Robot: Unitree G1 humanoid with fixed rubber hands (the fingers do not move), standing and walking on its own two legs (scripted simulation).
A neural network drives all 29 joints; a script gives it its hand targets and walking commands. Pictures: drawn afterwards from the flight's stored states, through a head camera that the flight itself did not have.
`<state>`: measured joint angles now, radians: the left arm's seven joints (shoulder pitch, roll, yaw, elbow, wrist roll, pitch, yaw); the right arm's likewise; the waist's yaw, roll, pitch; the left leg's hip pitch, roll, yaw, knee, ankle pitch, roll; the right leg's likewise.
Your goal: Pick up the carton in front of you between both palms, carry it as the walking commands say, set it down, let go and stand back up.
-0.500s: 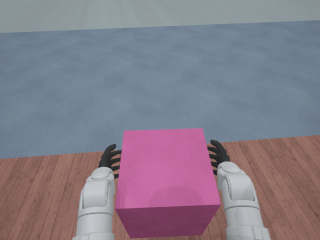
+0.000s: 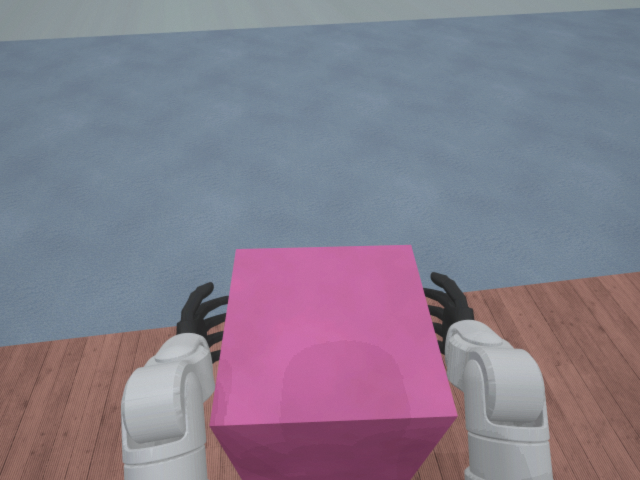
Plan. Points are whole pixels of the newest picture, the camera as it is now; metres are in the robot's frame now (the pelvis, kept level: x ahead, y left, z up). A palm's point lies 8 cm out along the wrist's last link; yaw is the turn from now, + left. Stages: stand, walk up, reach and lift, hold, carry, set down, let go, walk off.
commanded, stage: carry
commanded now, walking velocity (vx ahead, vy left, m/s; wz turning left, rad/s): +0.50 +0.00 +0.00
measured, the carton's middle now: (326, 372) +0.25 +0.01 +0.01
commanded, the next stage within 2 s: none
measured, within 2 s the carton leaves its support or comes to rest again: neither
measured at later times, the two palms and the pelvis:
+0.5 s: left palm (256, 181) +0.57 +0.12 +0.07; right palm (426, 171) +0.59 -0.18 +0.07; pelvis +0.30 -0.05 +0.01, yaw +3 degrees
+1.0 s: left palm (256, 69) +1.00 +0.16 +0.09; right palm (379, 67) +0.98 -0.14 +0.09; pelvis +0.62 +0.02 +0.00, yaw +0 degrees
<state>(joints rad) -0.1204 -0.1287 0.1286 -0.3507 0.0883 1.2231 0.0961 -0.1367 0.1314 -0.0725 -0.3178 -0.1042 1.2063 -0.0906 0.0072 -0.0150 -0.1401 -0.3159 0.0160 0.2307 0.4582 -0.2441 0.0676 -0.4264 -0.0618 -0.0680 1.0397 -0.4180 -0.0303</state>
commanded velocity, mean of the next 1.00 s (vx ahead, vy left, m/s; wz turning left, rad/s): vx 0.50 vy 0.00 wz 0.00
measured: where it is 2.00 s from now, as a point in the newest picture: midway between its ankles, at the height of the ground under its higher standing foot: (331, 235)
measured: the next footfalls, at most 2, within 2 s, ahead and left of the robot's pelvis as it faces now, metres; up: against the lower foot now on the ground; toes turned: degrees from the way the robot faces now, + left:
right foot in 0.30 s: +0.36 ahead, -0.13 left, +0.00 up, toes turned -11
left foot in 0.76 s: +0.67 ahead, +0.07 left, +0.00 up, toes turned +9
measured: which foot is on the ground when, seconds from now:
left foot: down 0.00-0.32, up 0.34-0.74, down 0.76-1.00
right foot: up 0.00-0.28, down 0.30-0.78, up 0.80-1.00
